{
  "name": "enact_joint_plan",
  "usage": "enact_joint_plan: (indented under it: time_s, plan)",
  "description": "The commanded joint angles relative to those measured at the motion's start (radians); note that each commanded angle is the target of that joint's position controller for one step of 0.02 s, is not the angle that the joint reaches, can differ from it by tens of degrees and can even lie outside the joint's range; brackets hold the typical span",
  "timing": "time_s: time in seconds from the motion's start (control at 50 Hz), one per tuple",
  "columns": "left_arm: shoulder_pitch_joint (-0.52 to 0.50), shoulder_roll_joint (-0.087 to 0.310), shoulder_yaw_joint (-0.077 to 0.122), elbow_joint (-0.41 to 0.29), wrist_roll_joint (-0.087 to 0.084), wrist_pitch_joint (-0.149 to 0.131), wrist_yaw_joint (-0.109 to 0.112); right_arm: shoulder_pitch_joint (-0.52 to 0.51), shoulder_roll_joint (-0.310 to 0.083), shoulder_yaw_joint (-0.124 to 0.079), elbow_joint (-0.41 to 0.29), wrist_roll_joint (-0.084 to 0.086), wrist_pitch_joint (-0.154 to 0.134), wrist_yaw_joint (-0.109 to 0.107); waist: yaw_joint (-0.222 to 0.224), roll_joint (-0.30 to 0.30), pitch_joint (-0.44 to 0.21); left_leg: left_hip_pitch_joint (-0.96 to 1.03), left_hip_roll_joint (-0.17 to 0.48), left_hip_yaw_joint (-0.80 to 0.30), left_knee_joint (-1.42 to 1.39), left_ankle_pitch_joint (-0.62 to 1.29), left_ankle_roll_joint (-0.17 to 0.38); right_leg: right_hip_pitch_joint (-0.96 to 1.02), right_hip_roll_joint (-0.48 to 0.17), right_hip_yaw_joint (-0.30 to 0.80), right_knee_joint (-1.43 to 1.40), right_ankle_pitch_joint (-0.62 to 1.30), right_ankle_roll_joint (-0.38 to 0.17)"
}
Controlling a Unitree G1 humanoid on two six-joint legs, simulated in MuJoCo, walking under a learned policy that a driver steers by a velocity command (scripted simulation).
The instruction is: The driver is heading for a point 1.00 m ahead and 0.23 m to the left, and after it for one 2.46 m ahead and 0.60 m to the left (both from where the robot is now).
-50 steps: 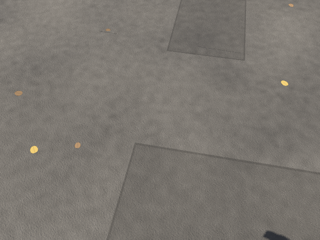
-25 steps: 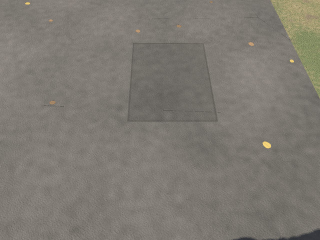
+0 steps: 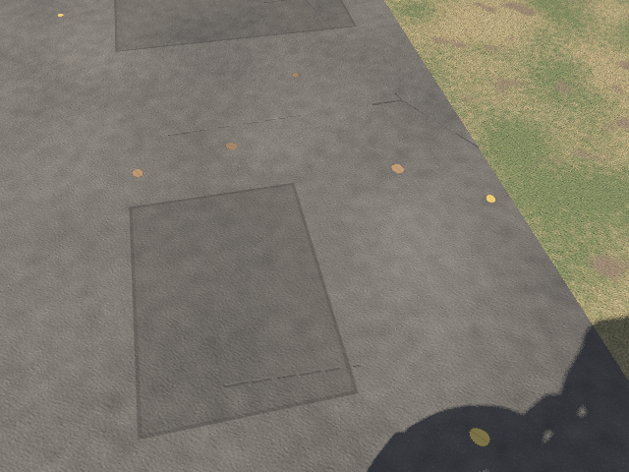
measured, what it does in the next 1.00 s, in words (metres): walks ahead, turning left: left foot, then right foot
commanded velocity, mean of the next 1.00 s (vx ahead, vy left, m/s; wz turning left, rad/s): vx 0.93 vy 0.00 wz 0.39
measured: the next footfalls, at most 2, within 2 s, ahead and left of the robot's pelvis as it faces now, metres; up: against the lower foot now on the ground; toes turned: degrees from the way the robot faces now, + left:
left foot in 0.22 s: +0.42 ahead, +0.10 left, +0.00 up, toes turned +13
right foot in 0.66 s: +0.89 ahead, +0.11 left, +0.00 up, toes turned +27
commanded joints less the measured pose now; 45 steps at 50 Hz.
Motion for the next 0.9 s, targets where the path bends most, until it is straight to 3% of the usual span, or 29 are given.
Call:
enact_joint_plan:
  time_s: [0.02,0.06,0.1,0.16,0.18,0.2,0.22,0.24,0.26,0.28,0.3,0.32,0.36,0.4,0.48,0.52,0.56,0.6,0.64,0.66,0.68,0.7,0.72,0.74,0.76,0.8,0.82,0.86,0.9]
  plan:
    - [-0.037,0.091,0.014,-0.059,-0.010,-0.048,-0.008,-0.053,-0.054,-0.012,-0.053,0.012,0.003,0.017,-0.013,-0.046,0.105,0.021,0.000,0.052,-0.207,0.212,0.025,-0.151,-0.248,0.054,-0.260,0.443,0.037]
    - [-0.012,0.072,0.002,-0.044,-0.018,-0.058,-0.003,-0.137,-0.051,-0.007,-0.072,0.010,-0.009,0.027,0.011,-0.024,0.113,0.058,-0.029,0.147,-0.354,0.333,0.046,-0.103,-0.241,-0.030,-0.287,0.614,0.069]
    - [0.022,0.088,-0.003,-0.029,-0.017,-0.063,0.012,-0.177,-0.053,-0.004,-0.079,0.011,-0.015,0.038,0.022,-0.024,0.097,0.110,-0.075,0.208,-0.474,0.418,0.075,0.002,-0.264,-0.069,-0.304,0.815,0.097]
    - [0.007,0.169,0.010,-0.041,-0.002,-0.041,0.052,-0.082,-0.109,-0.018,-0.049,-0.003,-0.010,0.039,-0.049,-0.117,0.004,0.203,-0.178,0.272,-0.527,0.298,0.107,0.199,-0.323,-0.113,-0.084,1.366,0.142]
    - [-0.013,0.188,0.017,-0.047,0.009,-0.020,0.065,0.028,-0.145,-0.033,-0.019,-0.004,-0.006,0.033,-0.113,-0.136,-0.053,0.313,-0.220,0.281,-0.524,0.235,0.118,0.213,-0.334,-0.116,0.071,1.453,0.146]
    - [-0.063,0.211,0.026,-0.067,0.022,0.002,0.073,0.218,-0.193,-0.056,0.035,-0.001,-0.002,0.027,-0.209,-0.145,-0.141,0.497,-0.250,0.265,-0.507,0.165,0.140,0.171,-0.345,-0.106,0.312,1.485,0.143]
    - [-0.147,0.236,0.035,-0.093,0.027,0.017,0.073,0.454,-0.236,-0.085,0.099,-0.004,0.001,0.014,-0.333,-0.119,-0.203,0.726,-0.218,0.168,-0.555,0.093,0.194,0.015,-0.333,-0.095,0.679,1.345,0.132]
    - [-0.192,0.148,0.015,-0.102,0.031,0.007,0.047,0.472,-0.261,-0.105,0.119,0.010,0.011,-0.005,-0.302,0.038,-0.154,0.855,-0.136,0.042,-0.537,0.015,0.229,-0.258,-0.174,-0.081,1.067,0.367,0.113]
    - [-0.109,0.021,-0.020,-0.203,0.001,-0.015,0.028,0.357,-0.346,-0.123,0.091,-0.015,0.023,-0.010,-0.115,0.302,-0.202,1.093,0.068,-0.480,-0.607,0.035,0.429,-0.736,-0.052,0.057,1.399,-0.276,0.175]
    - [-0.165,0.063,-0.036,-0.246,0.005,-0.042,0.025,0.318,-0.306,-0.124,0.057,-0.005,0.026,-0.013,-0.149,0.118,-0.266,1.105,0.137,-0.730,-0.850,-0.210,0.459,-0.849,-0.098,0.206,1.362,-0.192,0.144]
    - [-0.217,0.099,-0.036,-0.250,0.010,-0.058,0.018,0.284,-0.239,-0.113,0.055,-0.004,0.025,-0.022,-0.117,-0.052,-0.132,0.930,0.125,-0.681,-0.943,-0.313,0.392,-0.831,-0.163,0.224,1.224,-0.087,0.126]
    - [-0.218,0.100,-0.036,-0.246,0.016,-0.057,0.014,0.242,-0.200,-0.103,0.061,-0.004,0.022,-0.021,-0.055,-0.125,-0.036,0.750,0.088,-0.596,-0.971,-0.268,0.339,-0.766,-0.201,0.203,1.115,-0.052,0.126]
    - [-0.217,0.086,-0.048,-0.254,0.051,-0.011,0.010,0.204,-0.177,-0.088,0.054,0.005,-0.004,-0.030,0.013,-0.134,0.046,0.507,-0.004,-0.458,-0.987,-0.129,0.308,-0.659,-0.250,0.193,0.996,-0.068,0.166]
    - [-0.260,0.072,-0.059,-0.285,0.055,0.023,0.002,0.185,-0.194,-0.089,0.040,0.013,-0.030,-0.025,0.026,-0.097,0.078,0.334,-0.086,-0.341,-1.025,-0.068,0.290,-0.573,-0.276,0.142,0.815,-0.053,0.197]
    - [-0.457,0.026,-0.083,-0.354,0.024,0.016,-0.019,0.267,-0.180,-0.092,0.061,0.028,-0.054,-0.017,-0.075,-0.025,0.096,0.332,-0.146,-0.210,-1.056,0.276,0.204,-0.471,-0.258,0.057,0.398,0.346,0.184]
    - [-0.498,0.016,-0.085,-0.361,0.012,0.011,-0.021,0.326,-0.183,-0.094,0.079,0.035,-0.060,-0.012,-0.129,0.008,0.061,0.457,-0.114,-0.208,-1.061,0.443,0.166,-0.438,-0.224,0.034,0.288,0.478,0.153]
    - [-0.536,0.041,-0.076,-0.373,0.009,0.007,-0.015,0.343,-0.191,-0.094,0.092,0.024,-0.060,-0.020,-0.148,0.017,0.046,0.622,-0.084,-0.194,-1.027,0.586,0.148,-0.456,-0.201,0.032,0.203,0.468,0.119]
    - [-0.484,0.081,-0.057,-0.366,0.013,0.002,-0.004,0.326,-0.228,-0.100,0.097,0.012,-0.061,-0.033,-0.109,0.055,-0.019,0.748,-0.054,-0.185,-0.902,0.869,0.121,-0.372,-0.144,0.027,0.149,0.372,0.086]
    - [-0.203,0.169,-0.015,-0.288,-0.003,-0.002,0.018,0.275,-0.291,-0.112,0.095,-0.015,-0.056,-0.042,0.048,0.086,-0.175,0.783,-0.029,-0.176,-0.587,1.042,0.096,-0.116,-0.114,0.051,0.163,0.205,0.054]
    - [0.023,0.206,0.006,-0.224,-0.003,0.002,0.038,0.196,-0.274,-0.108,0.079,-0.028,-0.055,-0.043,0.176,0.072,-0.249,0.634,-0.059,-0.147,-0.329,0.910,0.090,0.116,-0.184,0.096,0.198,0.125,0.036]
    - [0.185,0.277,0.031,-0.195,0.030,0.004,0.054,0.212,-0.151,-0.079,0.044,-0.019,-0.062,-0.041,0.193,-0.110,-0.371,0.396,-0.149,-0.076,0.073,0.420,0.079,0.353,-0.396,0.373,0.222,-0.186,-0.013]
    - [0.113,0.313,0.047,-0.179,0.034,0.007,0.030,0.362,-0.080,-0.053,0.020,0.040,-0.068,-0.025,0.056,-0.446,-0.474,0.100,-0.291,-0.066,0.326,-0.257,0.039,0.504,-0.589,0.984,-0.008,-0.274,-0.157]
    - [-0.004,0.199,0.038,-0.205,0.021,0.011,0.014,0.254,-0.147,-0.052,0.036,0.010,-0.060,-0.039,0.067,-0.206,-0.306,-0.029,-0.182,-0.072,0.329,-0.177,0.064,0.398,-0.527,0.913,-0.041,-0.376,-0.144]
    - [-0.043,0.127,0.024,-0.195,0.012,0.005,0.008,0.132,-0.159,-0.052,0.014,-0.002,-0.058,-0.030,0.071,-0.055,-0.178,-0.038,-0.144,-0.066,0.276,-0.104,0.060,0.245,-0.490,0.736,-0.052,-0.294,-0.129]
    - [-0.047,0.091,0.016,-0.170,0.021,0.002,0.005,0.068,-0.145,-0.046,-0.007,-0.012,-0.056,-0.021,0.052,0.026,-0.098,-0.021,-0.119,-0.056,0.212,-0.095,0.061,0.118,-0.448,0.629,-0.075,-0.192,-0.106]
    - [-0.004,0.054,0.000,-0.107,0.019,-0.010,0.011,0.041,-0.096,-0.030,-0.044,-0.031,-0.036,0.002,-0.003,-0.033,-0.023,0.001,-0.091,-0.065,0.147,-0.123,0.050,-0.033,-0.395,0.506,-0.122,-0.101,-0.081]
    - [0.014,0.047,-0.004,-0.083,0.002,-0.018,0.011,0.022,-0.080,-0.023,-0.059,-0.038,-0.029,0.005,-0.022,-0.059,0.022,-0.013,-0.082,-0.047,0.108,-0.151,0.034,-0.072,-0.382,0.477,-0.138,0.083,-0.085]
    - [0.021,0.072,-0.004,-0.061,-0.023,-0.033,0.005,-0.046,-0.074,-0.009,-0.108,-0.051,-0.031,0.006,-0.053,-0.060,0.080,-0.019,-0.058,0.029,-0.076,-0.122,-0.009,-0.140,-0.355,0.370,-0.166,0.512,-0.087]
    - [-0.027,0.102,0.005,-0.060,-0.025,-0.032,0.003,-0.099,-0.044,0.016,-0.137,-0.041,-0.049,0.017,-0.070,-0.072,0.073,0.166,-0.084,0.081,-0.391,0.054,-0.035,-0.253,-0.256,0.224,-0.155,0.743,-0.047]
